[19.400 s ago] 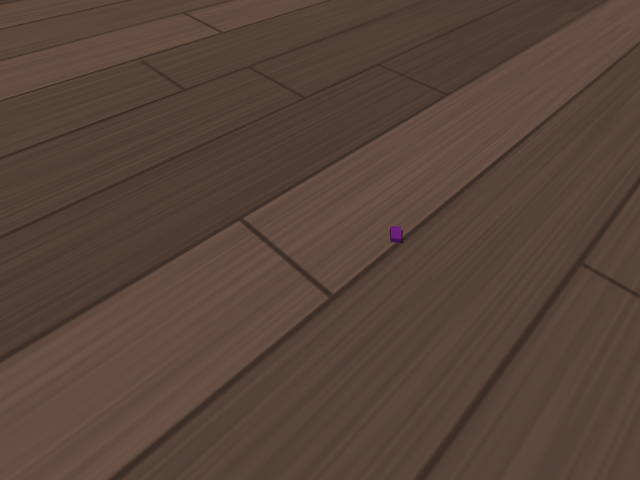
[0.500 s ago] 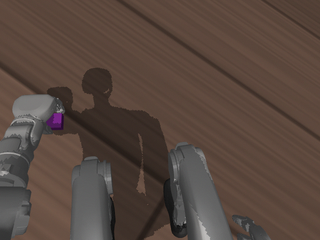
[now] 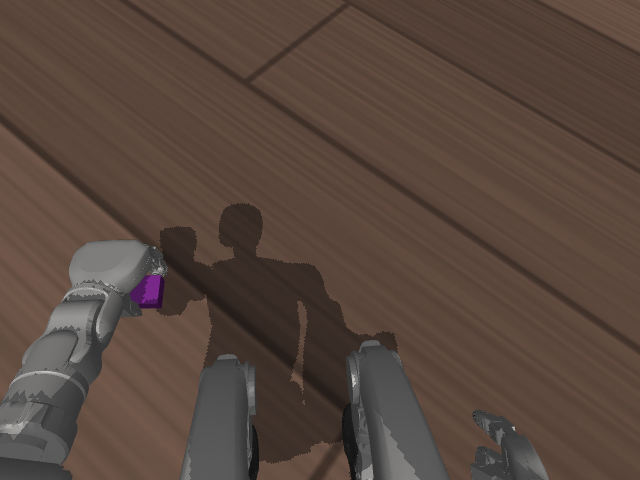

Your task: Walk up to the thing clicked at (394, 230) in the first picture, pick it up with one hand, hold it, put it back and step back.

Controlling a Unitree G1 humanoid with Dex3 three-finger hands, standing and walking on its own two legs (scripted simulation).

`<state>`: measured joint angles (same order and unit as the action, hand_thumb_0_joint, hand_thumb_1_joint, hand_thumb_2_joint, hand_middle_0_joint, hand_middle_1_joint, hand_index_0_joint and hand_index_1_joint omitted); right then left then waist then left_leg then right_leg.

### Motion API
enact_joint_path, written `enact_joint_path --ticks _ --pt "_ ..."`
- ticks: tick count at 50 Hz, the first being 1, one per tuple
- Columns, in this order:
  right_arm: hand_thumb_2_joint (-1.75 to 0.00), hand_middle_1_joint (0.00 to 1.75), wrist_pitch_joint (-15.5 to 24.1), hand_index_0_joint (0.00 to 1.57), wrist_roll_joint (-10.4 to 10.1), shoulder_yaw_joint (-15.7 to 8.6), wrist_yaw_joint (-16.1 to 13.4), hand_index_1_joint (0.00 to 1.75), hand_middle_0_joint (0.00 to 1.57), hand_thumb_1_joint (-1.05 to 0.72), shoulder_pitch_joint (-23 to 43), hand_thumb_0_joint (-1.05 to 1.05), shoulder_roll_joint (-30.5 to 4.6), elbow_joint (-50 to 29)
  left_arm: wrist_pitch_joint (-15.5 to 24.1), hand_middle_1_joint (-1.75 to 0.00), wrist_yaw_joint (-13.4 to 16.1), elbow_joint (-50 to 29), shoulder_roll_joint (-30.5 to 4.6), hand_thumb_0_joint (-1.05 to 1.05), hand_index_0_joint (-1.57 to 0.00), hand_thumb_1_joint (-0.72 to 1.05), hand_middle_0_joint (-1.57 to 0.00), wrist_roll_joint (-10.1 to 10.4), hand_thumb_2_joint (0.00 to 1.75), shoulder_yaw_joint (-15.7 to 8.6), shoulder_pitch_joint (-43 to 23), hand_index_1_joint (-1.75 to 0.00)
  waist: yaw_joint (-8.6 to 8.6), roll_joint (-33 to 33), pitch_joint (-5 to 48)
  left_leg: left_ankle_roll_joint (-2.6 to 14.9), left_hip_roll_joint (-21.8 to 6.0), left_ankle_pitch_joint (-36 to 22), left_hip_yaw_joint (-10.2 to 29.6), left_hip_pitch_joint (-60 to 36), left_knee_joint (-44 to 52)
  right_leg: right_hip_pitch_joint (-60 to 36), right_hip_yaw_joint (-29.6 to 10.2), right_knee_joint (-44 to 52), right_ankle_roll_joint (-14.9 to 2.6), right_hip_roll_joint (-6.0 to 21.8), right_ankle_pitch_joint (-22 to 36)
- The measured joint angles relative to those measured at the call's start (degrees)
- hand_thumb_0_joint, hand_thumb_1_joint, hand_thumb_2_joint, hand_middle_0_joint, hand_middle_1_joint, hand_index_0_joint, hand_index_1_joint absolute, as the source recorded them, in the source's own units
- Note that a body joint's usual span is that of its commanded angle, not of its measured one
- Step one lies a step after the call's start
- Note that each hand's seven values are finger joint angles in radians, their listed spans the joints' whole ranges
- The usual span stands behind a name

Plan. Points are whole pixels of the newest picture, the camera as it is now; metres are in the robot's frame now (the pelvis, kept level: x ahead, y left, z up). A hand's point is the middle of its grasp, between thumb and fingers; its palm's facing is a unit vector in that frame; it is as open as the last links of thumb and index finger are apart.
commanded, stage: lift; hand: left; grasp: from above
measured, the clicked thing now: (135, 292) +0.40 +0.24 -0.13
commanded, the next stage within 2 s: hold in 0.82 s
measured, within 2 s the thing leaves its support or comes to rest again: neither
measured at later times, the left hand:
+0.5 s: hand (83, 249) +0.37 +0.21 +0.08, palm faces -0.46 -0.04 -0.89, open 7.1 cm
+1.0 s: hand (49, 197) +0.38 +0.21 +0.15, palm faces -0.46 -0.05 -0.89, open 7.1 cm
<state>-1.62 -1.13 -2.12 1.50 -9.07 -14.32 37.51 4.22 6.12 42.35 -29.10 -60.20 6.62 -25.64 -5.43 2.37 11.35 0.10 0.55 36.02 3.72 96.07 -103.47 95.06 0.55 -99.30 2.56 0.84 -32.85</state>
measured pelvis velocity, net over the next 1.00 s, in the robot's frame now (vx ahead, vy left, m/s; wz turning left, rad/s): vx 0.07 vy -0.01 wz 0.00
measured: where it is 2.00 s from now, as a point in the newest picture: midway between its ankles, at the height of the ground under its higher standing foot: outside the picture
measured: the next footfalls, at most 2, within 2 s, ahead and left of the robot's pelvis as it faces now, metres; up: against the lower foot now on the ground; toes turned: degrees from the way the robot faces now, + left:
none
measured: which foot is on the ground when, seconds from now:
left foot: down 0.00-1.00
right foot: down 0.00-1.00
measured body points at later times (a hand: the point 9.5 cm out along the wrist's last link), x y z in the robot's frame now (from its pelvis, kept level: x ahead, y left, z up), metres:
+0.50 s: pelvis +0.04 -0.01 +0.16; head +0.11 +0.00 +0.60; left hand +0.39 +0.21 +0.13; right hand +0.13 -0.27 +0.03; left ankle +0.08 +0.11 -0.49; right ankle +0.10 -0.14 -0.49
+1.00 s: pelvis +0.07 -0.01 +0.22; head +0.11 -0.01 +0.66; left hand +0.40 +0.21 +0.20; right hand +0.17 -0.28 +0.10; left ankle +0.08 +0.11 -0.49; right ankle +0.10 -0.14 -0.49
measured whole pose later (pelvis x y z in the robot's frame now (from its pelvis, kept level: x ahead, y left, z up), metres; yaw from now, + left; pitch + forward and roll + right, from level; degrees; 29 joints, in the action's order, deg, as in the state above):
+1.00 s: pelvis +0.07 -0.01 +0.22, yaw +0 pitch +9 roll -1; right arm -1.2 -2.7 -2.7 -2.6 -14.0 -14.1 40.7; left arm 3.9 4.3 43.5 -23.6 -58.8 10.3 -16.6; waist -2.8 1.4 4.4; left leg -0.4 -1.1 22.2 0.3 34.0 -47.1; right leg 35.0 -1.4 -45.4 1.4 0.4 -19.6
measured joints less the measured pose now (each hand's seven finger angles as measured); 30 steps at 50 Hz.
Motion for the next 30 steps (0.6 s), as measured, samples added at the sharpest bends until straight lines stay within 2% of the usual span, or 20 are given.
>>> enact_joint_path --ticks 8,19,30 --pt "-0.90 0.30 0.40 0.21 -1.18 0.76 -2.61 0.30 0.21 -0.91 -1.05 0.01 0.79 0.97 -1.20 -0.09 -1.08 -3.04 1.22 0.00 -1.04 0.39 -1.03 1.48 0.15 1.26 4.59 -0.10 0.48 -0.20 -1.03 -0.02 -0.83 -2.35 -0.95 -14.72 12.29 -14.14 -0.53 11.90 -0.32 -0.43 2.53" --pt "-0.90 0.30 2.08 0.21 -1.75 0.69 -4.47 0.30 0.21 -0.91 -3.71 0.01 0.74 2.92 -1.28 -0.06 -1.45 0.00 3.02 0.00 -1.06 0.40 -1.05 2.15 0.11 2.69 6.55 -0.07 1.14 -0.38 -2.33 -0.27 -1.61 -5.72 -1.98 -32.47 27.99 -31.25 -1.11 27.00 -0.73 -0.86 5.93" --pt "-0.90 0.30 2.34 0.21 -1.44 0.05 -4.43 0.30 0.21 -0.91 -4.86 0.01 0.55 4.13 -1.41 -0.04 0.42 2.45 5.34 -0.01 -1.06 0.41 -1.05 1.05 0.10 3.54 6.60 -0.06 1.91 -0.81 -4.69 -0.55 -1.82 -8.99 -2.69 -45.92 40.67 -44.25 -1.51 38.94 -1.10 -0.85 8.91"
